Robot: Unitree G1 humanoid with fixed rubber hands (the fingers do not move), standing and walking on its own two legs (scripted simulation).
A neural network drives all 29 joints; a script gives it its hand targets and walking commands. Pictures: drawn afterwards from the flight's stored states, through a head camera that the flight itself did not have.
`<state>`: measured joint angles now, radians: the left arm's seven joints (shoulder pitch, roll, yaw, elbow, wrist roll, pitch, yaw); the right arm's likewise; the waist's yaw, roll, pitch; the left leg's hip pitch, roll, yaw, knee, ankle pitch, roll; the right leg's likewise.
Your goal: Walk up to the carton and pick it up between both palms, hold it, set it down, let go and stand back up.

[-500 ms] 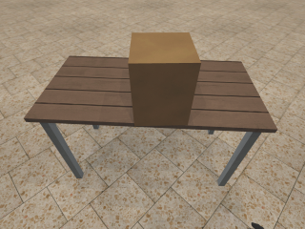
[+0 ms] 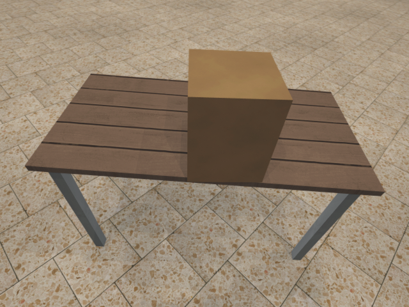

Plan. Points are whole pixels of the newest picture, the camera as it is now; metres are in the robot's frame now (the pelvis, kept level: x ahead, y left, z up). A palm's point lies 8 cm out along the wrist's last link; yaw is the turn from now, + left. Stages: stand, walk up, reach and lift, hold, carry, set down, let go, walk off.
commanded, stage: walk up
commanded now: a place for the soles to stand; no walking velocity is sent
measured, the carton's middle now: (227, 119) +0.60 -0.07 +0.03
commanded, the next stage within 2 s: none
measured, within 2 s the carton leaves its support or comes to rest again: neither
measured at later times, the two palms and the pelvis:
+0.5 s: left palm (66, 278) +0.21 +0.29 -0.09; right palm (355, 305) +0.16 -0.33 -0.12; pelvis +0.11 -0.02 -0.02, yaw +0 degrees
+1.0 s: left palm (61, 276) +0.22 +0.30 -0.10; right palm (351, 280) +0.20 -0.32 -0.10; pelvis +0.11 -0.02 -0.01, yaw -1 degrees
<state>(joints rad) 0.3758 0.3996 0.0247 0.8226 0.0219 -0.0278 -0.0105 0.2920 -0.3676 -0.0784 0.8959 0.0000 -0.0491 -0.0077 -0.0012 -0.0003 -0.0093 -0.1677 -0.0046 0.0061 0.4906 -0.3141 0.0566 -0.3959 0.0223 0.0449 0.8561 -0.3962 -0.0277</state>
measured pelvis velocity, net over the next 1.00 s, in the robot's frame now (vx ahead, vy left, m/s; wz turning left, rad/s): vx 0.11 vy -0.02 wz -0.01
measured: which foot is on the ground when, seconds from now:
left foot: down 0.00-0.28, up 0.30-0.54, down 0.56-1.00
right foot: up 0.00-0.26, down 0.28-0.58, up 0.60-0.80, down 0.82-1.00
